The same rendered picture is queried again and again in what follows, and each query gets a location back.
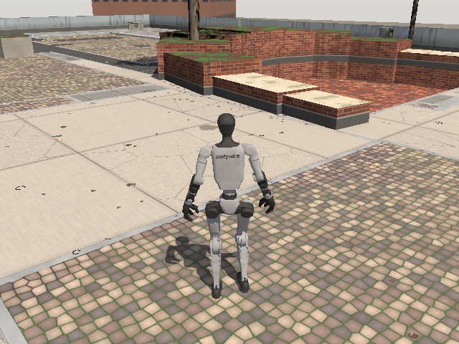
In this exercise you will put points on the robot right hand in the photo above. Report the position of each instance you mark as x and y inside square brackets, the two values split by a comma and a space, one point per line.
[270, 202]

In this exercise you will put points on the left robot upper arm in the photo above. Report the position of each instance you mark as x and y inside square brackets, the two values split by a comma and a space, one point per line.
[204, 153]

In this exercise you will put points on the robot left shin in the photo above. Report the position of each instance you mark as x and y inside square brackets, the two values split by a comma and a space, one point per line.
[215, 262]

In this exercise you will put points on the robot right forearm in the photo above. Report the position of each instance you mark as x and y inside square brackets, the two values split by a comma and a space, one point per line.
[264, 187]

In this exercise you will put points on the right robot upper arm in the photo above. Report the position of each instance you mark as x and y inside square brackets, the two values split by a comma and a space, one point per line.
[254, 160]

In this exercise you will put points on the robot left forearm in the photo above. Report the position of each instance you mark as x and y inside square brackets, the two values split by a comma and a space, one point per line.
[192, 192]

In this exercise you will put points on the robot right foot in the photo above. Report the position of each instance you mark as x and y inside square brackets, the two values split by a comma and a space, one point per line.
[244, 285]

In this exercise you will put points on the robot left hand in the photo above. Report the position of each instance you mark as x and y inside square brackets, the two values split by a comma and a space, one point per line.
[187, 211]

